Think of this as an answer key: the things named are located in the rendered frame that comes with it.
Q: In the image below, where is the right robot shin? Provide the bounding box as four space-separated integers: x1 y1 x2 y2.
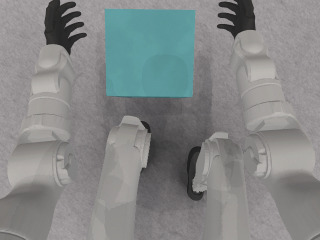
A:
192 131 244 192

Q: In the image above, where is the left robot upper arm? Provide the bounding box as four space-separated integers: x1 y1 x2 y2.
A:
0 140 78 240

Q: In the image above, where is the robot left forearm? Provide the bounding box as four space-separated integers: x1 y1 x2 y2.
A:
7 44 76 186

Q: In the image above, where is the robot right thigh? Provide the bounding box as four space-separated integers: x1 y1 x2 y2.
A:
198 138 251 240

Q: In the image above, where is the robot right hand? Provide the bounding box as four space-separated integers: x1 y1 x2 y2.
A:
217 0 256 39

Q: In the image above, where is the robot left hand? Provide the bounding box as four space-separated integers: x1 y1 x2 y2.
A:
44 0 87 55

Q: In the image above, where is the right robot upper arm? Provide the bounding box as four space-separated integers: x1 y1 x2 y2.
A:
243 128 320 240

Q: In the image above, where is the robot right forearm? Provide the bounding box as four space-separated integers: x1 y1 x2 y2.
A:
229 30 316 168

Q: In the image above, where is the carton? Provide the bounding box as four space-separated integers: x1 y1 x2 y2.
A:
104 8 196 98

